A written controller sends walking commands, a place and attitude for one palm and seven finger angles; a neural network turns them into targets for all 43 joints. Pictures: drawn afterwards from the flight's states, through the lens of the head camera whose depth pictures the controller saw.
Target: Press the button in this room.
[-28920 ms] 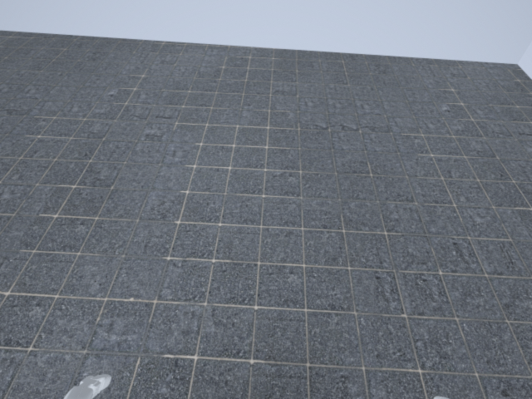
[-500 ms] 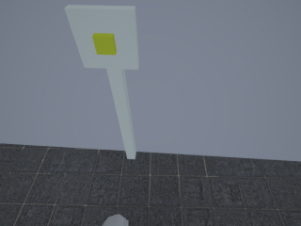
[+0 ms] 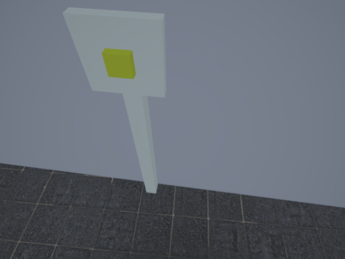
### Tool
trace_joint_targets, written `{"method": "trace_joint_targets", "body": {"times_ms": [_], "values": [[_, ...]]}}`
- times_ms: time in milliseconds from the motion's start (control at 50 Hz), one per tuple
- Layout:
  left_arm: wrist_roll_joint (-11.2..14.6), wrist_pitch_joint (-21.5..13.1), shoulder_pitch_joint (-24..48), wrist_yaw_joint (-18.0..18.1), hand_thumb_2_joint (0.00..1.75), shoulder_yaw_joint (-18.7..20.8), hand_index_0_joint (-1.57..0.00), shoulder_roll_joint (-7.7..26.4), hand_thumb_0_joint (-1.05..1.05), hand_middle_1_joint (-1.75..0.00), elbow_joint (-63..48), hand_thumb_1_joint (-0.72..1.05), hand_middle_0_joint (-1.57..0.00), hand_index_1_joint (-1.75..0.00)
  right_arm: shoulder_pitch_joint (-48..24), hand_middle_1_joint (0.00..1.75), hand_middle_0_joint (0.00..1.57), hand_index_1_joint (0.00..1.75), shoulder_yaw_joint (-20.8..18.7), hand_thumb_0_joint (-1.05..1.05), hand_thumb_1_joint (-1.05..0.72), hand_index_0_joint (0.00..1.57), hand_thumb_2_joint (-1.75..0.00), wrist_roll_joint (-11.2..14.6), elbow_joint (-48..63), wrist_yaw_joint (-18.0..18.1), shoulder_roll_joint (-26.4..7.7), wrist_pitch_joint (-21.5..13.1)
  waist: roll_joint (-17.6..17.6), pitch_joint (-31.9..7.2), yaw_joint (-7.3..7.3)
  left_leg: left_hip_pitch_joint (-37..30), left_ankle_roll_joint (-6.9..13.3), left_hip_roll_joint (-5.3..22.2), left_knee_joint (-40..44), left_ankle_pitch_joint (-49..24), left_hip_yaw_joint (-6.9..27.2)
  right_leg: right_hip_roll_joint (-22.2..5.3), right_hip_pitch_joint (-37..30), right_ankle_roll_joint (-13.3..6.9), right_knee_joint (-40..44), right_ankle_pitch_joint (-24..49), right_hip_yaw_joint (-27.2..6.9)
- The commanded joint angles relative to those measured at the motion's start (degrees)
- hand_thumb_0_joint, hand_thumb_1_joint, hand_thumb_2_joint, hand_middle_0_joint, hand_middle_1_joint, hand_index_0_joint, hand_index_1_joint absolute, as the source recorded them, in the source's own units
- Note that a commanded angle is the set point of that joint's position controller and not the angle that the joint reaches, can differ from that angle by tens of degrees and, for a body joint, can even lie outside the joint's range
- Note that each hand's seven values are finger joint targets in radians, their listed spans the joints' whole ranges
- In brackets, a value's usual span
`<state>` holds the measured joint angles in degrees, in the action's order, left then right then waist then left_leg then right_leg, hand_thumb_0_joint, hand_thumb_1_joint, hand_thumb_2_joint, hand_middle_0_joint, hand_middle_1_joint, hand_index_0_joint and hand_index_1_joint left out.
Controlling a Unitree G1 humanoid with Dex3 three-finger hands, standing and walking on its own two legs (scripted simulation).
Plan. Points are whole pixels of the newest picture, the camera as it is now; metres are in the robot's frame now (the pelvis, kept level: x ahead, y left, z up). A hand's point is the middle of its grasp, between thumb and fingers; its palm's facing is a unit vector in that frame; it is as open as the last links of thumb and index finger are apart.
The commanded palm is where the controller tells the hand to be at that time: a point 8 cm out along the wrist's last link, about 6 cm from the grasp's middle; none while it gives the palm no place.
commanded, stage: come to a stop and stand still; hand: left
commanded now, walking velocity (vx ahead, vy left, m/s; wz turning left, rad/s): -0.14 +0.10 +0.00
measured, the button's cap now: (120, 63) +0.51 +0.17 +0.17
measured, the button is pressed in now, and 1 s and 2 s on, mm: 0 0 0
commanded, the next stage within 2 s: look again from close up in 1.12 s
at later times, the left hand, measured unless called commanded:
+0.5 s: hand out of the picture -0.02 +0.21 -0.17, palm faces +0.10 -0.97 -0.23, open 7.4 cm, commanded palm none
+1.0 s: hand out of the picture -0.08 +0.18 -0.16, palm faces +0.02 -0.98 -0.18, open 7.3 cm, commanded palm none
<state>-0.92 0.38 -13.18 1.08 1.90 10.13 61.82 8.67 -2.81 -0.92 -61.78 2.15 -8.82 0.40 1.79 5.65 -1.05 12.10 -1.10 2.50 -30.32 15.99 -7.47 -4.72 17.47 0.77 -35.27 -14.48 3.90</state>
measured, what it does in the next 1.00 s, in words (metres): steps on the spot: left foot, then right foot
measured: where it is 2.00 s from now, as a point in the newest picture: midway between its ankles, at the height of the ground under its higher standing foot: outside the picture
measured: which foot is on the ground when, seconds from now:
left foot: down 0.00-0.04, up 0.06-0.48, down 0.50-1.00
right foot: down 0.00-0.50, up 0.52-0.74, down 0.76-1.00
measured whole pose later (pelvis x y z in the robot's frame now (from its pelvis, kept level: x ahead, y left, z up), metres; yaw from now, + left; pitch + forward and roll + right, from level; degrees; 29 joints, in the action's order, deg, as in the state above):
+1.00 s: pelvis -0.08 +0.02 +0.01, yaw +0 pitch -1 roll +0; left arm -0.4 -0.1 -15.4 1.9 -0.5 7.9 65.5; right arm 15.3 -0.5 -0.4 -66.2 1.6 -7.7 -0.1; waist 0.1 2.6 0.5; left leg 9.3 -0.3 1.0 -23.5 13.4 -2.9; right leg -0.4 8.4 -0.7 -24.4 -15.4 2.4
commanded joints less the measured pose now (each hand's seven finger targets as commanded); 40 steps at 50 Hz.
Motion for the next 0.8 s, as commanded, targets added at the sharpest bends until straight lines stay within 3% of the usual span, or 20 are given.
{"method": "trace_joint_targets", "body": {"times_ms": [0, 20, 40, 80, 140, 240, 360, 420, 440, 460, 480, 500, 520, 560, 600, 660, 700, 740, 760, 780], "values": [[-1.0, 0.3, -6.5, 0.5, 0.9, 2.1, -0.2, 9.6, 0.0, -0.3, -2.4, 0.9, -0.2, -0.3, 1.3, 0.3, 0.2, 0.3, -2.5, 0.0, -0.9, 0.2, -0.9, 0.4, 4.4, -0.2, -6.9, 1.1, 1.9, -5.6, -0.17, 5.4, 1.2, 2.9, -6.1, -9.2, 1.6, -9.1, -5.5, -3.9, 7.5, 27.9, -9.5], [-0.7, -0.1, -6.3, 0.6, 0.9, 2.6, -0.2, 12.1, 0.0, -0.3, -2.5, 0.9, -0.2, -0.3, 2.0, 0.3, 0.2, 0.3, -2.1, 0.0, -0.9, 0.2, -0.9, 0.6, 4.4, -0.5, -4.2, 1.7, 10.7, -5.8, -0.52, 6.9, -0.4, -2.0, -15.4, 10.0, 0.6, -16.8, -4.8, -9.1, 13.9, 35.2, -16.2], [-0.4, -0.3, -6.6, 0.7, 0.9, 2.7, -0.2, 12.2, 0.0, -0.3, -2.7, 0.9, -0.2, -0.3, 0.6, 0.3, 0.2, 0.3, -2.1, 0.0, -0.9, 0.2, -0.9, 0.7, 4.5, -0.4, -4.7, 2.4, 11.1, -6.7, -2.22, 6.5, 0.1, -1.6, -23.6, 19.8, 6.0, -19.1, -2.7, -12.5, 16.1, 37.3, -18.7], [-0.5, -0.2, -2.6, 1.4, 0.9, 2.5, -0.2, 10.1, 0.0, -0.3, -4.0, 0.9, -0.2, -0.3, 1.5, 0.3, 0.2, 0.3, -2.1, 0.0, -0.9, 0.2, -0.9, 0.5, 3.7, -0.5, -5.0, 2.6, 6.6, -5.9, -0.87, 10.4, 0.1, -1.2, -31.2, 16.3, 8.9, -17.0, -4.8, -13.6, 15.0, 36.0, -16.0], [-0.4, -0.6, -1.8, 1.7, 0.9, 2.9, -0.2, 10.7, 0.0, -0.3, -5.0, 0.9, -0.2, -0.3, 2.4, 0.3, 0.2, 0.3, -1.9, 0.0, -0.9, 0.2, -0.9, 0.4, 3.4, -0.9, -5.9, 2.4, 5.0, -10.2, -1.08, 14.5, -1.3, -1.3, -32.2, 13.2, 9.4, -15.5, -14.0, -12.0, 11.7, 42.1, -11.9], [-0.6, -0.5, -3.4, 1.9, 0.9, 3.2, -0.2, 11.5, 0.0, -0.3, -5.0, 0.9, -0.2, -0.3, 0.7, 0.3, 0.2, 0.3, -1.3, 0.0, -0.9, 0.2, -0.9, 0.4, 4.6, -1.3, -6.8, 2.4, 7.7, -12.0, -2.74, 13.8, -2.3, -1.5, -25.3, 12.2, 9.1, -15.4, -17.8, -12.0, 12.9, 38.8, -12.4], [-1.1, 0.0, -0.7, 1.2, 0.9, 3.3, -0.2, 12.8, 0.0, -0.3, -5.3, 0.9, -0.2, -0.3, 3.5, 0.3, 0.2, 0.3, -0.8, 0.0, -0.9, 0.2, -0.9, 0.6, 4.4, -1.9, -5.9, 1.7, 9.9, -9.7, -1.51, 4.9, -1.3, -1.7, -9.8, 9.9, 5.6, -12.8, -9.9, -10.1, 17.6, 14.3, -12.2], [-0.5, 0.6, 2.4, 1.0, 0.9, 3.1, -0.2, 12.1, 0.0, -0.3, -5.4, 0.9, -0.2, -0.3, 9.9, 0.3, 0.2, 0.3, -0.5, 0.0, -0.9, 0.2, -0.9, 0.5, 2.2, -1.8, -5.3, 0.9, 8.3, -8.5, 1.94, -6.8, -0.4, -2.1, 5.4, -0.2, 3.5, -9.3, 0.0, -5.7, 16.6, -1.8, -9.8], [-0.1, 0.9, 2.3, 0.8, 0.9, 2.5, -0.2, 10.3, 0.0, -0.3, -5.6, 0.9, -0.2, -0.3, 10.9, 0.3, 0.2, 0.3, -0.6, 0.0, -0.9, 0.2, -0.9, 0.5, 1.8, -1.7, -6.7, 0.5, 2.4, -7.4, 2.26, -9.8, 0.1, 0.0, 9.3, -0.3, 6.2, -6.4, 4.9, -3.5, 13.7, -8.2, -7.9], [0.2, 1.3, 1.8, 0.6, 0.9, 2.0, -0.2, 7.6, 0.0, -0.3, -6.1, 0.9, -0.2, -0.3, 10.2, 0.3, 0.2, 0.3, -1.2, 0.0, -0.9, 0.2, -0.9, 0.0, 2.7, -1.7, -9.7, 0.3, -9.5, -4.9, 2.29, -6.0, 2.6, 8.0, 16.3, 9.1, 17.8, -1.4, 9.8, -1.1, 5.8, -12.9, -4.2], [0.4, 1.8, 1.9, 0.5, 0.9, 1.6, -0.2, 5.2, 0.0, -0.3, -6.5, 0.9, -0.2, -0.3, 6.4, 0.3, 0.2, 0.3, -1.7, 0.0, -0.9, 0.2, -0.9, -0.5, 4.7, -1.4, -13.2, 0.6, -19.5, 0.6, 2.02, 6.9, 6.5, 16.1, 25.1, 19.1, 26.0, 2.6, 8.1, 0.4, -3.2, -12.7, 0.3], [0.0, 1.9, 1.6, 0.3, 0.9, 1.8, -0.2, 5.7, 0.0, -0.3, -6.0, 0.9, -0.2, -0.3, 1.7, 0.3, 0.2, 0.3, -1.2, 0.0, -0.9, 0.2, -0.9, -0.6, 6.1, -1.2, -13.0, 0.8, -16.4, 3.2, 0.49, 17.6, 8.7, 16.6, 27.9, 23.1, 25.5, 2.0, 2.2, -0.1, -10.1, -10.8, -2.8], [-0.5, 2.2, 0.3, 0.2, 0.9, 1.9, -0.2, 5.7, 0.0, -0.3, -4.9, 0.9, -0.2, -0.3, -1.3, 0.3, 0.2, 0.3, -0.7, 0.0, -0.9, 0.2, -0.9, -0.5, 6.4, -1.1, -11.4, 0.4, -15.9, 2.7, -0.89, 19.8, 8.6, 14.1, 28.2, 21.2, 22.4, 1.9, -0.3, 0.0, -14.8, -9.8, -3.4], [-0.6, 2.1, -3.8, -0.3, 0.9, 1.9, -0.2, 5.3, 0.0, -0.3, -2.5, 0.9, -0.2, -0.3, -2.8, 0.3, 0.2, 0.3, 0.1, 0.0, -0.9, 0.2, -0.9, -0.1, 6.0, -0.6, -9.5, 0.0, -14.8, 1.9, -2.85, 14.8, 7.6, 10.1, 24.0, 10.5, 15.8, 2.3, 1.5, 0.0, -19.4, -7.1, -3.9], [-0.4, 1.3, -4.7, -0.2, 0.9, 1.0, -0.2, 4.5, 0.0, -0.3, -1.7, 0.9, -0.2, -0.3, -0.6, 0.3, 0.2, 0.3, 0.3, 0.0, -0.9, 0.2, -0.9, -0.1, 4.9, -0.5, -8.8, -0.4, -12.0, 1.3, -2.18, 7.2, 7.9, 8.2, 20.4, 1.6, 13.3, 2.2, 4.4, 0.5, -16.1, -7.5, -3.4], [0.1, -0.1, -1.7, 0.0, 0.9, -0.5, -0.2, 3.1, 0.0, -0.3, -2.2, 0.9, -0.2, -0.3, 6.2, 0.3, 0.2, 0.3, 0.0, 0.0, -0.9, 0.2, -0.9, 0.0, 1.7, -0.1, -8.3, -0.8, -8.4, -2.9, 0.96, -5.9, 8.8, 9.3, 14.6, -16.6, 13.3, 1.7, 3.8, 1.1, 0.4, -9.3, -1.8], [0.4, -1.1, -5.2, 0.4, 0.9, -0.8, -0.2, 3.4, 0.0, -0.3, -0.5, 0.9, -0.2, -0.3, 8.6, 0.3, 0.2, 0.3, 0.1, 0.0, -0.9, 0.2, -0.9, 0.5, 0.3, 0.0, -8.2, -1.2, -6.5, -7.0, 0.36, -8.1, 6.7, 7.8, 8.0, -25.5, 12.8, 1.6, -4.9, 1.1, 15.3, 2.8, -2.0], [0.3, -1.8, -7.1, 1.1, 0.9, -0.7, -0.2, 6.5, 0.0, -0.3, 1.1, 0.9, -0.2, -0.3, 8.9, 0.3, 0.2, 0.3, 0.4, 0.0, -0.9, 0.2, -0.9, 1.3, 0.4, -0.2, -5.3, -1.5, 1.0, -8.2, 1.37, -2.3, 2.3, 3.3, 4.7, -16.1, 8.7, -5.3, -11.7, -1.7, 15.5, 21.0, -10.1], [0.4, -1.7, -6.0, 1.1, 0.9, -0.8, -0.2, 7.3, 0.0, -0.3, 1.0, 0.9, -0.2, -0.3, 8.9, 0.3, 0.2, 0.3, 0.6, 0.0, -0.9, 0.2, -0.9, 1.3, 0.5, -0.5, -4.6, -1.3, 1.7, -6.7, 1.96, -1.2, 1.6, 1.8, 6.4, -10.5, 7.9, -7.5, -10.9, -2.9, 14.9, 23.2, -9.6], [0.4, -1.7, -5.7, 1.1, 0.9, -0.9, -0.2, 6.8, 0.0, -0.3, 1.4, 0.9, -0.2, -0.3, 8.5, 0.3, 0.2, 0.3, 0.8, 0.0, -0.9, 0.2, -0.9, 0.9, 0.1, -0.4, -4.3, -1.1, 2.7, -6.7, 1.95, -2.4, 1.2, 1.6, 7.0, -12.4, 7.5, -6.7, -10.2, -3.5, 13.7, 24.4, -8.9]]}}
